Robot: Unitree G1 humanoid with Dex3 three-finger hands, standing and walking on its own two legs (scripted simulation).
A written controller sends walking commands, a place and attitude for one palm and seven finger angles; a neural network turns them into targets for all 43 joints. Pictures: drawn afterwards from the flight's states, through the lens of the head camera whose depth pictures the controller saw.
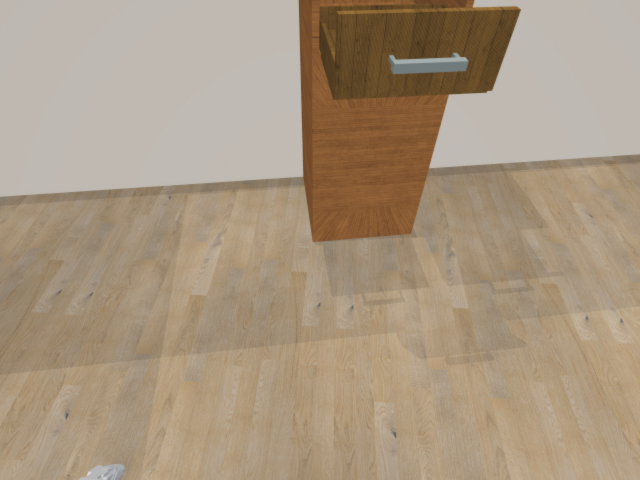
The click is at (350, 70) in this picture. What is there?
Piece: drawer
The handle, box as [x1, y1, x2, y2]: [388, 53, 468, 73]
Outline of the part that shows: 468,61 464,57 460,57 457,53 452,53 452,56 450,58 396,60 393,55 389,55 388,58 393,73 465,70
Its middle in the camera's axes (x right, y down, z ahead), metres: +0.23 -0.38 +0.84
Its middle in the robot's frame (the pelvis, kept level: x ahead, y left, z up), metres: +0.91 -0.18 +0.12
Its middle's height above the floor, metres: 0.89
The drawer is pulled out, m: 0.27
